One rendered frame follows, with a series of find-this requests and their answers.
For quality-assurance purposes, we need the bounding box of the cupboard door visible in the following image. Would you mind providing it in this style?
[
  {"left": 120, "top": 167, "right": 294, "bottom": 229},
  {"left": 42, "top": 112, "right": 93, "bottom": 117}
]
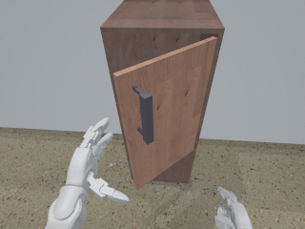
[{"left": 112, "top": 36, "right": 217, "bottom": 190}]

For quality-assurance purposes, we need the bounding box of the right robot hand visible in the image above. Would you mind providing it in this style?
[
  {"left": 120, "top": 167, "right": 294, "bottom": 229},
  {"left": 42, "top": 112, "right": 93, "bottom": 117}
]
[{"left": 214, "top": 187, "right": 253, "bottom": 229}]

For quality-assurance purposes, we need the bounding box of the handle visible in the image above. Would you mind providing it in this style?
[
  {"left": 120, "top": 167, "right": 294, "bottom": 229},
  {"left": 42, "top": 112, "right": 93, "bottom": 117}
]
[{"left": 132, "top": 85, "right": 154, "bottom": 145}]

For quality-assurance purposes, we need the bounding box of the left robot hand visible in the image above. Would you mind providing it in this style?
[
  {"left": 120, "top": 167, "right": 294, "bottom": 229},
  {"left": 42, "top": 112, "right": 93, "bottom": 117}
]
[{"left": 66, "top": 117, "right": 130, "bottom": 204}]

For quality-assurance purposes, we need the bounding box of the left robot forearm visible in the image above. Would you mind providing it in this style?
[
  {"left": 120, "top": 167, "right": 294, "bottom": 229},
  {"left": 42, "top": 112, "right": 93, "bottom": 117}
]
[{"left": 44, "top": 184, "right": 89, "bottom": 229}]

